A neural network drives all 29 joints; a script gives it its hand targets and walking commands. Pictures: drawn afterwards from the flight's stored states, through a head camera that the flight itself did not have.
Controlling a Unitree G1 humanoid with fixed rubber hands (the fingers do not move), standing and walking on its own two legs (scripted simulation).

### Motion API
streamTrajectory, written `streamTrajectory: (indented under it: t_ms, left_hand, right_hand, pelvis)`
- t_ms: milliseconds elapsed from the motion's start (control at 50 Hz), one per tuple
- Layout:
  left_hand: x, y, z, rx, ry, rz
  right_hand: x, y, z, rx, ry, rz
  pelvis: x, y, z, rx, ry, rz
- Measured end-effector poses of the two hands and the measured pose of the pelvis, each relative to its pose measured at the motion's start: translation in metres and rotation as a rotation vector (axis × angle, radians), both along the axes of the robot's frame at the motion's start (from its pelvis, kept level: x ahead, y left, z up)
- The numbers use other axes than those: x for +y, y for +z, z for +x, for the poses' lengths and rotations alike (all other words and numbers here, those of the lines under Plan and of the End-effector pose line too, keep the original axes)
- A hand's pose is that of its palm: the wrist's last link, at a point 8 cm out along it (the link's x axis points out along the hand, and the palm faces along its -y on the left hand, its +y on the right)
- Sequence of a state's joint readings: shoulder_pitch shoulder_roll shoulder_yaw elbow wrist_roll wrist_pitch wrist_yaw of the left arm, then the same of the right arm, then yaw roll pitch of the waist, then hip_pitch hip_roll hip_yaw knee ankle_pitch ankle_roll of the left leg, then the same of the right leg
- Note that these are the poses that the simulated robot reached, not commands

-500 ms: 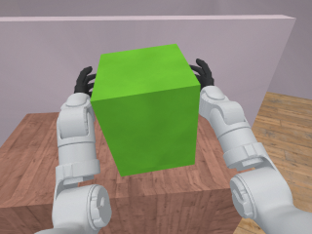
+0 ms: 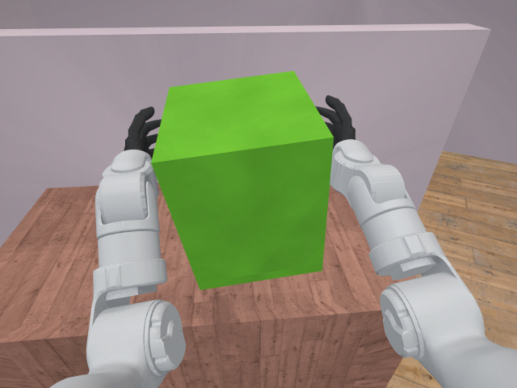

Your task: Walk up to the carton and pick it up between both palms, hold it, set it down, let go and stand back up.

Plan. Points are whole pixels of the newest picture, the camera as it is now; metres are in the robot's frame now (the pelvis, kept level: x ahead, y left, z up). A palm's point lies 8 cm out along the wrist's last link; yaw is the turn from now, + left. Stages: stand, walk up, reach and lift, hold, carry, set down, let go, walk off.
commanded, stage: hold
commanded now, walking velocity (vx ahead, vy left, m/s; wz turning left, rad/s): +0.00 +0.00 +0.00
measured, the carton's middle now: (246, 180) +0.39 +0.00 +0.20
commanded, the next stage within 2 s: none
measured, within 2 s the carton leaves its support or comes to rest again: neither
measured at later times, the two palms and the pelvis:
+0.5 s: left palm (130, 152) +0.36 +0.16 +0.27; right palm (339, 142) +0.36 -0.13 +0.27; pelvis +0.00 +0.00 +0.00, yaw +0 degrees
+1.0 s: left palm (132, 151) +0.37 +0.16 +0.27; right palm (340, 144) +0.37 -0.13 +0.27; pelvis +0.00 +0.00 +0.00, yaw +0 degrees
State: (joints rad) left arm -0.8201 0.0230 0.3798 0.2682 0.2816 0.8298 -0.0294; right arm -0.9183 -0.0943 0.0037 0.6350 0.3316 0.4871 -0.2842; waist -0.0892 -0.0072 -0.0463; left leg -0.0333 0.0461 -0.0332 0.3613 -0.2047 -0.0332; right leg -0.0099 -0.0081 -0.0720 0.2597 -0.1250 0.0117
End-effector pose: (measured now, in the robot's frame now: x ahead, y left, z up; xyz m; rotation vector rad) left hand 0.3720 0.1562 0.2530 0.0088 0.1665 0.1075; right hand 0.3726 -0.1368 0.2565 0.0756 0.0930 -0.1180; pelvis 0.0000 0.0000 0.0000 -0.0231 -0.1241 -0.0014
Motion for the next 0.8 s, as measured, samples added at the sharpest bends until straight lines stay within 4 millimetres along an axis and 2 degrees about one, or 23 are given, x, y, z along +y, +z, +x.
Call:
streamTrajectory:
  t_ms: [240, 380, 800]
  left_hand:
    - [0.001, 0.001, 0.0, -0.001, 0.0, -0.003]
    - [0.004, 0.016, -0.01, -0.065, 0.001, -0.014]
    - [0.007, 0.019, -0.01, -0.04, 0.001, 0.0]
  right_hand:
    - [0.001, 0.0, 0.0, 0.002, 0.0, -0.002]
    - [0.004, 0.015, -0.011, -0.057, -0.005, 0.019]
    - [0.007, 0.013, -0.009, -0.028, 0.001, 0.002]
  pelvis:
    - [-0.001, 0.0, 0.0, 0.0, 0.004, 0.0]
    - [0.0, 0.0, 0.002, -0.021, 0.005, -0.002]
    - [-0.001, 0.0, -0.004, -0.027, 0.002, 0.003]
